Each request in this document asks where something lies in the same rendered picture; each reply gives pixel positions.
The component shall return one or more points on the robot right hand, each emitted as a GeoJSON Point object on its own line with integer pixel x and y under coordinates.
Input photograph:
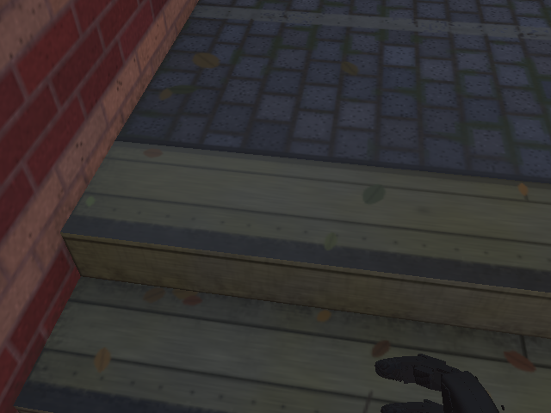
{"type": "Point", "coordinates": [461, 391]}

